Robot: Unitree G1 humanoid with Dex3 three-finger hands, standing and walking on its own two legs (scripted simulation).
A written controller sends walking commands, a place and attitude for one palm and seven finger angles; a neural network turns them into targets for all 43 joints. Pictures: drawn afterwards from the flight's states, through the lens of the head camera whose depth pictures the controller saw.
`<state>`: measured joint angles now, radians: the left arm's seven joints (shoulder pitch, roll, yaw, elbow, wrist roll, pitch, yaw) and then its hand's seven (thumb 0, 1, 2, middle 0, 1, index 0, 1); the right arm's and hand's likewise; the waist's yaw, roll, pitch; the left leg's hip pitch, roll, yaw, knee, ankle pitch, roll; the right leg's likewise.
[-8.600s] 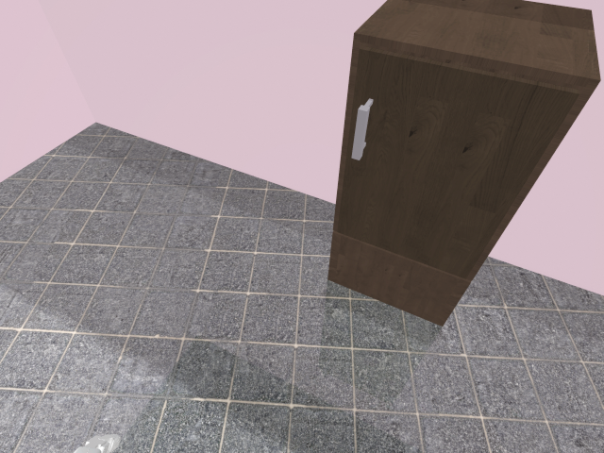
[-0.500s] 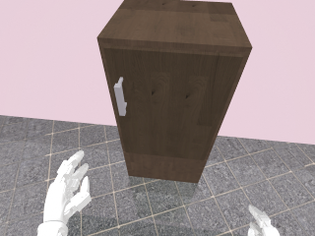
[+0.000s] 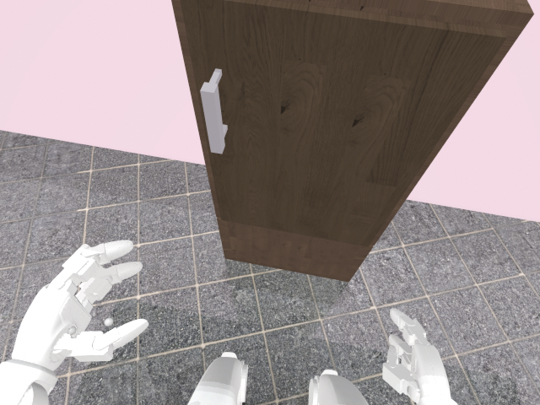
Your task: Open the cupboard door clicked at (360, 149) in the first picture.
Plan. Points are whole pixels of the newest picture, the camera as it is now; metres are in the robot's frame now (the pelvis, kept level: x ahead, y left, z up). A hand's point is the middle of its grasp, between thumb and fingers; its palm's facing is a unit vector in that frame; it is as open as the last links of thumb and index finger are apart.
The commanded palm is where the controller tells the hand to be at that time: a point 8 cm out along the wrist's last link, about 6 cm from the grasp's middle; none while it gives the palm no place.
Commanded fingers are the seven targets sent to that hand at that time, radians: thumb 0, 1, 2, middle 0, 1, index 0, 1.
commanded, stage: raise the hand with hooked fingers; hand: left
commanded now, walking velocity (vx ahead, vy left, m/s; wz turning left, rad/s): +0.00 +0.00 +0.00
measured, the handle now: (217, 113) +0.55 +0.14 +0.08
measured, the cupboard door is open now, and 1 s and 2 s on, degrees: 0 0 0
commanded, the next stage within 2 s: move the hooked fingers beside the handle in 1.34 s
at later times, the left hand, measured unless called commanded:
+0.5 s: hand (71, 286) +0.24 +0.27 +0.07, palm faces -0.07 -1.00 -0.07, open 13.4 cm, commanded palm +0.22 +0.32 +0.08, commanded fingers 0.00 -0.50 0.30 -0.30 -1.20 -0.30 -1.20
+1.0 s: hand (62, 241) +0.29 +0.29 +0.09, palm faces -0.09 -0.99 -0.04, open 14.0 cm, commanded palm +0.27 +0.34 +0.09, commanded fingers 0.00 -0.50 0.30 -0.30 -1.20 -0.30 -1.20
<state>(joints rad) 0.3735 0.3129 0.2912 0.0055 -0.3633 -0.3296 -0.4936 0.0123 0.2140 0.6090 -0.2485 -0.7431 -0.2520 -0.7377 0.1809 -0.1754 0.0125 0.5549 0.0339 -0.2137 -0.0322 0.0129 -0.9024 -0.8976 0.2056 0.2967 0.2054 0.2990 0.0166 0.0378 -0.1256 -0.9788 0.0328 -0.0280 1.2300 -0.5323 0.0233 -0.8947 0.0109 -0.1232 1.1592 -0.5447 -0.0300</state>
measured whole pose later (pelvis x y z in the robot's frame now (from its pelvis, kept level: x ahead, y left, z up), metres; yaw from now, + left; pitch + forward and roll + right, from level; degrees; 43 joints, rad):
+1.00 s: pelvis +0.00 +0.02 +0.03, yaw -1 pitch +14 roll -4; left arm -0.01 0.47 0.44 0.40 -0.39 -0.29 -0.61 -0.01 -0.50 0.30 -0.30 -1.20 -0.30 -1.20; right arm 0.30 -0.29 0.03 0.51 0.05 -0.19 -0.05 0.01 -0.90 -0.90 0.20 0.30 0.20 0.30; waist -0.03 0.02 -0.12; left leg -0.86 0.02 0.01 1.07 -0.46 0.05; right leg -0.78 0.00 -0.08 1.00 -0.46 0.00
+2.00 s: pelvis +0.00 +0.01 +0.02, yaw -1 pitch +17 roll -3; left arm -0.32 0.50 0.42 0.67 -0.32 -0.31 -0.57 -0.01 -0.50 0.30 -0.30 -1.20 -0.30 -1.20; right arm 0.32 -0.29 0.03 0.55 0.05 -0.12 -0.06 0.01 -0.90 -0.90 0.20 0.30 0.20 0.30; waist -0.06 0.01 -0.12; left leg -0.91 0.03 0.01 1.09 -0.47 0.04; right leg -0.85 0.01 -0.08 1.03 -0.47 -0.01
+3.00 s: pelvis +0.00 +0.02 +0.01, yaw -3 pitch +22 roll -4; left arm -0.84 0.59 0.42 1.12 -0.15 -0.39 -0.44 -0.01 -0.50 0.30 -0.30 -1.20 -0.30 -1.20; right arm 0.36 -0.28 0.04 0.62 0.02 0.03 -0.03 0.01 -0.90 -0.90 0.20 0.30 0.20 0.30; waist -0.16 0.02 -0.11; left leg -1.07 0.04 0.02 1.16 -0.48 0.05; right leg -1.01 0.02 -0.07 1.09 -0.47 -0.01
